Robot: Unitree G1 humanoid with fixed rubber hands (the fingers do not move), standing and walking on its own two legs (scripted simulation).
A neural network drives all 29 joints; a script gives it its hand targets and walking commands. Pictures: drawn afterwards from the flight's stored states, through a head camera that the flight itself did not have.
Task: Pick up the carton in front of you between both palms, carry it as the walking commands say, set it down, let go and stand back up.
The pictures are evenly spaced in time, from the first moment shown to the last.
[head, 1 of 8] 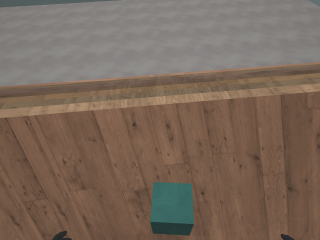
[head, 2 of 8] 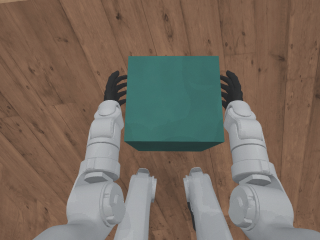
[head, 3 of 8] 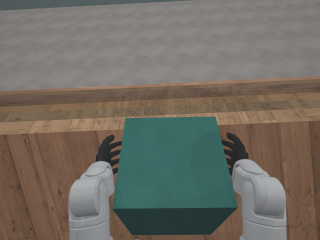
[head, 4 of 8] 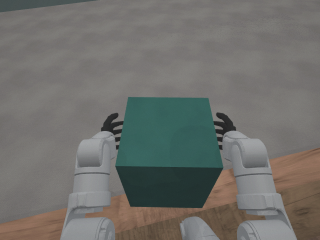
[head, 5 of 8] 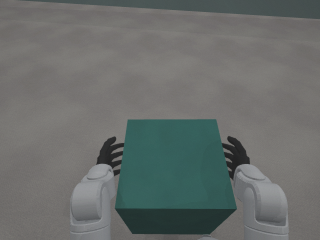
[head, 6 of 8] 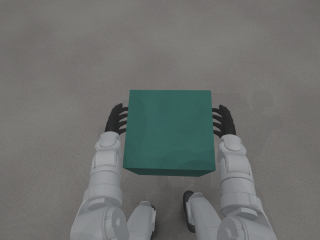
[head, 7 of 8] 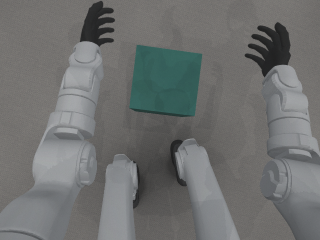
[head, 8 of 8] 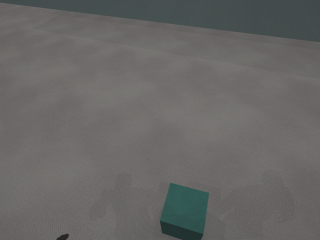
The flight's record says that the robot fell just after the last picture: no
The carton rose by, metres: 0.69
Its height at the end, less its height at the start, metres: -1.28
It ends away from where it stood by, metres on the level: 5.97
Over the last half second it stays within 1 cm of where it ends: yes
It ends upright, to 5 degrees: yes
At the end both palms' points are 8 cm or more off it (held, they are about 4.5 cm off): yes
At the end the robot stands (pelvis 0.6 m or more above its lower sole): yes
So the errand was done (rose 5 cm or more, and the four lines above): yes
